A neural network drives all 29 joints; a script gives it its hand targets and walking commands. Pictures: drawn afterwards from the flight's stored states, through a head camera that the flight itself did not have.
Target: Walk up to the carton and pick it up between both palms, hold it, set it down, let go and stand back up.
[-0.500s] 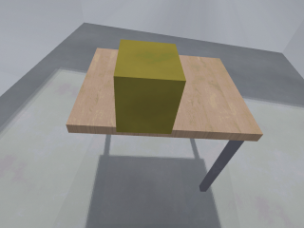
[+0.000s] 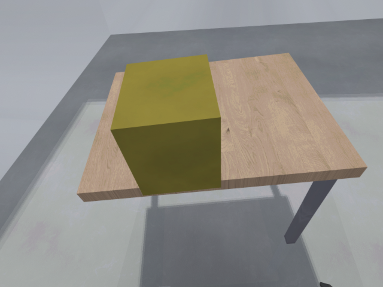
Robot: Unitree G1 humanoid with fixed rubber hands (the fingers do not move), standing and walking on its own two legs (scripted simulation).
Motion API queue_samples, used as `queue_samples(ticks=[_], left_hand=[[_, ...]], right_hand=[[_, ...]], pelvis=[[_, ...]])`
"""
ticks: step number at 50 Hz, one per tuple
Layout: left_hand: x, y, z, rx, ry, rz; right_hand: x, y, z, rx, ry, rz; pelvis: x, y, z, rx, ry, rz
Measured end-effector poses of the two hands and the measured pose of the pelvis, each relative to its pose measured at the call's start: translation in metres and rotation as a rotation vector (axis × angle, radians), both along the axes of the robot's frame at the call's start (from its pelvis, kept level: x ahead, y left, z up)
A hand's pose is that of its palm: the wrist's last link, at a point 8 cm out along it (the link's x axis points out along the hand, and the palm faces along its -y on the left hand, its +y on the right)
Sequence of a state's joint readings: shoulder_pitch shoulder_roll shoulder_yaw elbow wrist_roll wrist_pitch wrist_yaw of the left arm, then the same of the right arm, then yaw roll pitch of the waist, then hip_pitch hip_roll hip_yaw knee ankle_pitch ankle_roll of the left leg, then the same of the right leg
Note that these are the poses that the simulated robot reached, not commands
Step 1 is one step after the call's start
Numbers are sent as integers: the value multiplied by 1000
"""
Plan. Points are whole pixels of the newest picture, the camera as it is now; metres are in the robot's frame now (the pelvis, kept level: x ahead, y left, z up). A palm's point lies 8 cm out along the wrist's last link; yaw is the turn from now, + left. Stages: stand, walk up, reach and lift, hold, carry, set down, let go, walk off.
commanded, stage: walk up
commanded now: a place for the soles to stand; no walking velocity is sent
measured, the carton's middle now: (174, 126) +0.51 +0.05 +0.04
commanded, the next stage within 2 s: none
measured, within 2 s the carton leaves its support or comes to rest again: neither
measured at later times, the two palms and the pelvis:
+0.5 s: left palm out of the picture -0.02 +0.34 -0.15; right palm out of the picture +0.13 -0.27 -0.04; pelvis -0.04 +0.03 -0.02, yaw +3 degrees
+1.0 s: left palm out of the picture -0.05 +0.36 -0.09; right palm out of the picture -0.01 -0.26 -0.11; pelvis -0.09 +0.04 -0.01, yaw +2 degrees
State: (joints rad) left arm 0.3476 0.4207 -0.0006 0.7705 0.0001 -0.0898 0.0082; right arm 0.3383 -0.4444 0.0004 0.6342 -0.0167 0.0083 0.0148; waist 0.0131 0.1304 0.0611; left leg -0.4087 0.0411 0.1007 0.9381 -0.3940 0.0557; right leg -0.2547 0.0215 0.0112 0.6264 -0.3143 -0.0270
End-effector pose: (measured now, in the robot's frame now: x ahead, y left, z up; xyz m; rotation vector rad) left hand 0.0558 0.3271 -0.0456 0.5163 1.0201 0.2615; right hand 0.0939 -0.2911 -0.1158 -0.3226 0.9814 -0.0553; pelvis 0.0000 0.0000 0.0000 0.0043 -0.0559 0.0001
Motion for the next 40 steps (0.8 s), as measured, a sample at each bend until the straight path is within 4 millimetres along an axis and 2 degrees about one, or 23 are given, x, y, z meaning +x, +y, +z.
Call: queue_samples(ticks=[3,7,15,20,26,32,35,37,40], left_hand=[[-3,10,-13,-21,6,22],[-10,19,-46,-89,25,53],[-26,10,-94,-231,57,66],[-48,8,-106,-256,98,83],[-78,14,-96,-210,133,109],[-120,18,-73,-119,166,143],[-139,17,-57,-82,178,160],[-138,18,-46,-57,171,150],[-122,20,-31,-34,134,113]], right_hand=[[8,9,5,-29,3,19],[20,19,18,-93,-21,47],[38,20,71,-231,-133,64],[44,22,83,-249,-187,76],[36,24,68,-195,-210,76],[19,23,32,-94,-196,68],[6,21,22,-58,-174,59],[-9,19,18,-42,-149,41],[-43,15,9,-27,-63,14]], pelvis=[[2,11,-3,-24,8,19],[-1,25,-12,-36,-8,41],[-15,35,-14,-43,-34,44],[-26,35,-16,-44,-46,44],[-44,32,-19,-40,-59,45],[-66,21,-24,-23,-79,42],[-73,17,-20,0,-89,26],[-77,16,-15,17,-83,12],[-81,16,-8,20,-44,9]])
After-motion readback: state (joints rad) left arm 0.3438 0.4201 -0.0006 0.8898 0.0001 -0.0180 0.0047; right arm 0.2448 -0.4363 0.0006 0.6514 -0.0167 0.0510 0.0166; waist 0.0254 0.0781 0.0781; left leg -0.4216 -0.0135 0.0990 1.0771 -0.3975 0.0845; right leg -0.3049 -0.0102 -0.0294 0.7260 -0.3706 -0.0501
